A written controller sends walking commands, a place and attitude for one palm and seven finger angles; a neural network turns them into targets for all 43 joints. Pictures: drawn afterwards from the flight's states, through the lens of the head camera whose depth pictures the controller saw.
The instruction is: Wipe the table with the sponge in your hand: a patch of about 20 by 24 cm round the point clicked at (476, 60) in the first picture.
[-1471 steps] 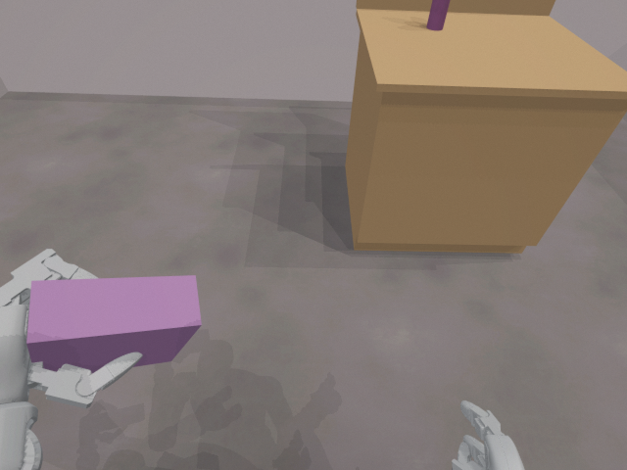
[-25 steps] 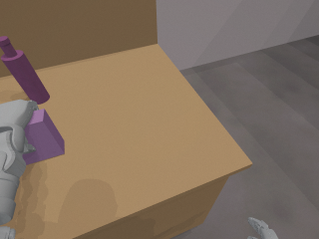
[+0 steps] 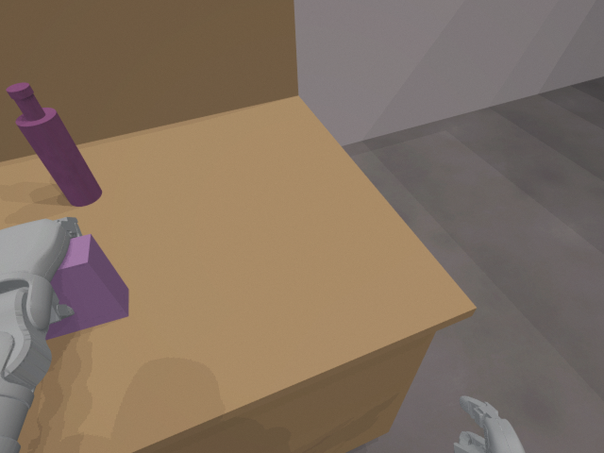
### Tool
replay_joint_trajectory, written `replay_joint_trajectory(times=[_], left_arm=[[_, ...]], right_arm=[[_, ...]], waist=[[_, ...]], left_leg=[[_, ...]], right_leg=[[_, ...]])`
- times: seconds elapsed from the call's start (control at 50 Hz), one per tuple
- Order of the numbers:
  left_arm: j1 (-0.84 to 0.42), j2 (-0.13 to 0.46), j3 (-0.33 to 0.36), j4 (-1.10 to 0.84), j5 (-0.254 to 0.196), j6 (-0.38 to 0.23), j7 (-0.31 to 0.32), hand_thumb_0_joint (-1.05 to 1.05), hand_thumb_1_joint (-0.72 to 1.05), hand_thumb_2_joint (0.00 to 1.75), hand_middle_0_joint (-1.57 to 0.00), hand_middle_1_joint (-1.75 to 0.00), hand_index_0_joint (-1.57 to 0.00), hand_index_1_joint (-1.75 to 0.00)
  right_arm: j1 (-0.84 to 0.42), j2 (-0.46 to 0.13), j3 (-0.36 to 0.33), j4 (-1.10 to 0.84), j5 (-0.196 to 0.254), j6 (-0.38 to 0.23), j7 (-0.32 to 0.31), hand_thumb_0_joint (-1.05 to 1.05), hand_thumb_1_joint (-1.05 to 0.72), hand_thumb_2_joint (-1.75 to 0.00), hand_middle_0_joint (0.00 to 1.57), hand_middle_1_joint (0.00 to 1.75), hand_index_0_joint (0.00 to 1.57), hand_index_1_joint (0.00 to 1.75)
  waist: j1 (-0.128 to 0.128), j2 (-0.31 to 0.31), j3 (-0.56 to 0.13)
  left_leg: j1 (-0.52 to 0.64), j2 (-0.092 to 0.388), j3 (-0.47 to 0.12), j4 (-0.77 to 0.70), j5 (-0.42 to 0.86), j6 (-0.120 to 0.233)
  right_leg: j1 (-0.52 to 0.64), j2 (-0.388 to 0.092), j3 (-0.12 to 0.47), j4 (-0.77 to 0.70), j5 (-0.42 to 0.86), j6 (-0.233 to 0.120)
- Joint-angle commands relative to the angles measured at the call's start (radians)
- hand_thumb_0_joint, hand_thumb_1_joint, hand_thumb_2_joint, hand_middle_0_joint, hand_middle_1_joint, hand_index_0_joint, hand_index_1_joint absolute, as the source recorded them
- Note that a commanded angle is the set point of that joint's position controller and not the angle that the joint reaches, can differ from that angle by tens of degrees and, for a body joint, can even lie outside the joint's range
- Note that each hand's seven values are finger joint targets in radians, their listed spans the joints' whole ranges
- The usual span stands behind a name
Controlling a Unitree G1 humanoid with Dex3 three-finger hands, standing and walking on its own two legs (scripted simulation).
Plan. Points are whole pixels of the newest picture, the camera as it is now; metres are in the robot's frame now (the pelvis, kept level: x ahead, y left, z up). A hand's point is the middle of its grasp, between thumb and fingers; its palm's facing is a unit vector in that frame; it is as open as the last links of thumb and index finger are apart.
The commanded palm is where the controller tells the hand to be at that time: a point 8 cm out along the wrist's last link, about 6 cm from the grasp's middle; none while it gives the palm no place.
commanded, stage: wipe back along the first lane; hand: left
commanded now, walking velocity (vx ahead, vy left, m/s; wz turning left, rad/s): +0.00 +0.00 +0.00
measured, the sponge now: (65, 300) +0.28 +0.37 +0.05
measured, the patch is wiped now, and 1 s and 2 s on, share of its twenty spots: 1.00 1.00 1.00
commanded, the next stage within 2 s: lift the sponge slowly off the table in 0.90 s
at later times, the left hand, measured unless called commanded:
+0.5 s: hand (41, 312) +0.23 +0.34 +0.11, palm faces +0.06 -0.03 -1.00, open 9.6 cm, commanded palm +0.19 +0.32 +0.14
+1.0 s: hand (46, 339) +0.20 +0.31 +0.11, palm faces +0.07 -0.03 -1.00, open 9.5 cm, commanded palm +0.16 +0.29 +0.14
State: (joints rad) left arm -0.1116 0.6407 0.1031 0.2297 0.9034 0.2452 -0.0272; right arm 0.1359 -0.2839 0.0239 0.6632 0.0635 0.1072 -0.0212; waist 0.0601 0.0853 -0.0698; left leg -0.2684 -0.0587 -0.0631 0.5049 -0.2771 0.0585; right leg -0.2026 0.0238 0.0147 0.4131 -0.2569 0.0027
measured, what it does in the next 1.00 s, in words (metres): stands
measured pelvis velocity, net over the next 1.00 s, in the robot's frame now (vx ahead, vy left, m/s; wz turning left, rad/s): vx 0.00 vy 0.00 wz -0.01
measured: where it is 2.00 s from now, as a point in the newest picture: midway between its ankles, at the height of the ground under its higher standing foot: outside the picture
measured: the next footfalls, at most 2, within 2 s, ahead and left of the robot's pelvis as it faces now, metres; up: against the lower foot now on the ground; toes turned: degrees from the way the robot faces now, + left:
none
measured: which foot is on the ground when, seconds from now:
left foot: down 0.00-1.00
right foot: down 0.00-1.00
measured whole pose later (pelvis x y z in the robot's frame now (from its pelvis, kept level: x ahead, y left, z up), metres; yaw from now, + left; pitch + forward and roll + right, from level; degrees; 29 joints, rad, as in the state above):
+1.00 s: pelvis +0.00 +0.00 +0.00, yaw -1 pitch +0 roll -2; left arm 0.29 0.55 0.08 -0.26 0.88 0.40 0.01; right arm 0.08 -0.26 0.05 0.65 0.05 0.06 -0.01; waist 0.11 0.11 -0.07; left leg -0.22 -0.05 -0.05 0.52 -0.29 0.05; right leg -0.17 0.03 0.02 0.44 -0.27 0.00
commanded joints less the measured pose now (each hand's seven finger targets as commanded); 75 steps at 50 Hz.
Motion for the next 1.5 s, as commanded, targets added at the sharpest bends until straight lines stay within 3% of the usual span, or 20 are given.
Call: replay_joint_trajectory(times=[0.0, 0.38, 0.44, 0.5, 0.62, 0.66, 0.92, 1.0, 1.06, 1.08, 1.12, 1.16, 1.18, 1.24, 1.26, 1.32, 1.36, 1.4, 1.46, 1.48], left_arm=[[-0.095, 0.198, 0.079, -0.117, -0.028, 0.033, -0.023, 0.0, 0.1, 1.3, -1.2, -1.6, -1.2, -1.6], [0.231, 0.109, 0.085, -0.393, -0.076, 0.109, 0.01, 0.0, 0.1, 1.3, -1.2, -1.6, -1.2, -1.6], [0.192, 0.085, 0.048, -0.419, -0.067, 0.128, 0.004, 0.0, 0.1, 1.3, -1.2, -1.6, -1.2, -1.6], [0.26, 0.052, 0.026, -0.463, -0.062, 0.133, -0.002, 0.0, 0.1, 1.3, -1.2, -1.6, -1.2, -1.6], [0.295, 0.072, 0.054, -0.47, -0.067, 0.139, -0.001, 0.0, 0.1, 1.3, -1.2, -1.6, -1.2, -1.6], [0.272, 0.042, 0.03, -0.526, -0.071, 0.133, 0.005, 0.0, 0.1, 1.3, -1.2, -1.6, -1.2, -1.6], [0.433, -0.001, 0.006, -0.569, -0.08, 0.167, 0.008, 0.0, 0.1, 1.3, -1.2, -1.6, -1.2, -1.6], [0.412, -0.011, -0.006, -0.627, -0.074, 0.168, 0.017, 0.0, 0.1, 1.3, -1.2, -1.6, -1.2, -1.6], [0.348, 0.045, 0.034, -0.645, -0.067, 0.171, 0.026, 0.0, 0.1, 1.3, -1.2, -1.6, -1.2, -1.6], [0.356, 0.056, 0.039, -0.632, -0.066, 0.178, 0.026, 0.0, 0.1, 1.3, -1.2, -1.6, -1.2, -1.6], [0.359, 0.062, 0.041, -0.595, -0.06, 0.185, 0.02, 0.0, 0.1, 1.3, -1.2, -1.6, -1.2, -1.6], [0.276, 0.074, 0.039, -0.656, -0.05, 0.177, 0.022, 0.0, 0.1, 1.3, -1.2, -1.6, -1.2, -1.6], [0.294, 0.079, 0.038, -0.655, -0.047, 0.182, 0.02, 0.0, 0.1, 1.3, -1.2, -1.6, -1.2, -1.6], [0.308, 0.077, 0.038, -0.685, -0.051, 0.172, 0.011, 0.0, 0.1, 1.3, -1.2, -1.6, -1.2, -1.6], [0.302, 0.113, 0.078, -0.704, -0.052, 0.166, 0.017, 0.0, 0.1, 1.3, -1.2, -1.6, -1.2, -1.6], [0.337, 0.099, 0.063, -0.683, -0.05, 0.167, 0.01, 0.0, 0.1, 1.3, -1.2, -1.6, -1.2, -1.6], [0.298, 0.128, 0.093, -0.742, -0.052, 0.155, 0.02, 0.0, 0.1, 1.3, -1.2, -1.6, -1.2, -1.6], [0.287, 0.127, 0.091, -0.714, -0.046, 0.156, 0.023, 0.0, 0.1, 1.3, -1.2, -1.6, -1.2, -1.6], [0.235, 0.152, 0.102, -0.758, -0.039, 0.153, 0.03, 0.0, 0.1, 1.3, -1.2, -1.6, -1.2, -1.6], [0.211, 0.155, 0.095, -0.744, -0.035, 0.154, 0.031, 0.0, 0.1, 1.3, -1.2, -1.6, -1.2, -1.6]], right_arm=[[-0.151, -0.127, -0.04, -0.163, 0.003, -0.058, -0.016, 0.0, -0.9, -0.9, 0.2, 0.3, 0.2, 0.3], [-0.21, -0.107, -0.029, -0.184, -0.01, -0.082, 0.003, 0.0, -0.9, -0.9, 0.2, 0.3, 0.2, 0.3], [-0.22, -0.106, -0.028, -0.181, -0.005, -0.08, -0.001, 0.0, -0.9, -0.9, 0.2, 0.3, 0.2, 0.3], [-0.234, -0.092, -0.023, -0.191, -0.004, -0.091, 0.0, 0.0, -0.9, -0.9, 0.2, 0.3, 0.2, 0.3], [-0.23, -0.098, -0.023, -0.186, -0.01, -0.092, -0.006, 0.0, -0.9, -0.9, 0.2, 0.3, 0.2, 0.3], [-0.272, -0.083, -0.014, -0.196, -0.001, -0.102, -0.004, 0.0, -0.9, -0.9, 0.2, 0.3, 0.2, 0.3], [-0.256, -0.084, -0.019, -0.2, -0.01, -0.111, 0.0, 0.0, -0.9, -0.9, 0.2, 0.3, 0.2, 0.3], [-0.267, -0.076, -0.018, -0.202, -0.004, -0.114, 0.005, 0.0, -0.9, -0.9, 0.2, 0.3, 0.2, 0.3], [-0.295, -0.077, -0.013, -0.2, -0.005, -0.117, -0.004, 0.0, -0.9, -0.9, 0.2, 0.3, 0.2, 0.3], [-0.267, -0.081, -0.015, -0.208, -0.012, -0.118, -0.01, 0.0, -0.9, -0.9, 0.2, 0.3, 0.2, 0.3], [-0.264, -0.086, -0.015, -0.192, -0.012, -0.113, -0.013, 0.0, -0.9, -0.9, 0.2, 0.3, 0.2, 0.3], [-0.303, -0.075, -0.007, -0.2, -0.005, -0.123, -0.016, 0.0, -0.9, -0.9, 0.2, 0.3, 0.2, 0.3], [-0.275, -0.078, -0.01, -0.21, -0.014, -0.128, -0.018, 0.0, -0.9, -0.9, 0.2, 0.3, 0.2, 0.3], [-0.278, -0.075, -0.012, -0.201, -0.013, -0.124, -0.013, 0.0, -0.9, -0.9, 0.2, 0.3, 0.2, 0.3], [-0.307, -0.07, -0.008, -0.202, -0.01, -0.134, -0.014, 0.0, -0.9, -0.9, 0.2, 0.3, 0.2, 0.3], [-0.274, -0.075, -0.01, -0.199, -0.02, -0.13, -0.016, 0.0, -0.9, -0.9, 0.2, 0.3, 0.2, 0.3], [-0.311, -0.066, -0.005, -0.204, -0.013, -0.14, -0.015, 0.0, -0.9, -0.9, 0.2, 0.3, 0.2, 0.3], [-0.282, -0.069, -0.01, -0.194, -0.017, -0.141, -0.019, 0.0, -0.9, -0.9, 0.2, 0.3, 0.2, 0.3], [-0.323, -0.067, -0.002, -0.199, -0.016, -0.146, -0.023, 0.0, -0.9, -0.9, 0.2, 0.3, 0.2, 0.3], [-0.288, -0.072, -0.006, -0.2, -0.024, -0.146, -0.028, 0.0, -0.9, -0.9, 0.2, 0.3, 0.2, 0.3]], waist=[[0.025, -0.038, -0.13], [0.059, -0.062, -0.121], [0.044, -0.065, -0.101], [0.053, -0.046, -0.105], [0.058, -0.076, -0.08], [0.054, -0.035, -0.08], [0.071, -0.082, -0.083], [0.057, -0.07, -0.075], [0.061, -0.064, -0.057], [0.074, -0.072, -0.071], [0.069, -0.08, -0.057], [0.062, -0.027, -0.071], [0.076, -0.02, -0.085], [0.066, -0.034, -0.102], [0.074, -0.014, -0.102], [0.078, -0.023, -0.081], [0.08, 0.007, -0.083], [0.075, -0.02, -0.084], [0.084, 0.022, -0.081], [0.085, 0.016, -0.1]], left_leg=[[0.077, 0.043, -0.036, -0.069, 0.318, -0.011], [0.085, 0.048, -0.035, -0.051, 0.4, -0.019], [0.081, 0.052, -0.038, -0.064, 0.358, -0.021], [0.091, 0.052, -0.042, -0.06, 0.369, -0.021], [0.076, 0.053, -0.045, -0.062, 0.319, -0.017], [0.085, 0.056, -0.055, -0.076, 0.295, -0.019], [0.07, 0.05, -0.043, -0.05, 0.306, -0.015], [0.07, 0.056, -0.05, -0.053, 0.3, -0.018], [0.073, 0.052, -0.054, -0.059, 0.263, -0.014], [0.069, 0.043, -0.045, -0.052, 0.27, -0.008], [0.068, 0.044, -0.044, -0.053, 0.278, -0.012], [0.089, 0.046, -0.053, -0.062, 0.268, -0.013], [0.084, 0.04, -0.051, -0.059, 0.281, -0.01], [0.094, 0.043, -0.05, -0.057, 0.306, -0.014], [0.1, 0.044, -0.061, -0.059, 0.3, -0.013], [0.091, 0.041, -0.054, -0.059, 0.304, -0.013], [0.105, 0.044, -0.065, -0.065, 0.296, -0.013], [0.102, 0.043, -0.06, -0.062, 0.299, -0.015], [0.12, 0.041, -0.068, -0.073, 0.29, -0.013], [0.117, 0.034, -0.058, -0.067, 0.293, -0.009]], right_leg=[[0.055, 0.004, -0.035, -0.03, 0.241, -0.074], [0.096, 0.008, -0.033, -0.009, 0.336, -0.07], [0.076, 0.005, -0.028, -0.016, 0.29, -0.065], [0.083, 0.005, -0.027, -0.01, 0.287, -0.068], [0.067, 0.012, -0.024, -0.015, 0.251, -0.068], [0.062, 0.019, -0.003, -0.014, 0.216, -0.075], [0.076, 0.01, -0.012, -0.002, 0.268, -0.066], [0.062, 0.012, 0.0, 0.002, 0.246, -0.065], [0.055, 0.019, 0.033, -0.005, 0.217, -0.073], [0.067, 0.011, 0.007, -0.008, 0.222, -0.07], [0.063, 0.011, 0.009, -0.011, 0.226, -0.068], [0.062, 0.018, 0.039, -0.009, 0.2, -0.076], [0.078, 0.012, 0.009, -0.007, 0.207, -0.076], [0.092, 0.006, 0.016, -0.002, 0.244, -0.069], [0.095, 0.018, 0.045, -0.001, 0.23, -0.081], [0.088, 0.012, 0.013, -0.009, 0.228, -0.075], [0.087, 0.02, 0.047, -0.01, 0.21, -0.083], [0.085, 0.012, 0.027, -0.015, 0.203, -0.077], [0.087, 0.02, 0.055, -0.023, 0.19, -0.088], [0.098, 0.016, 0.028, -0.024, 0.194, -0.086]])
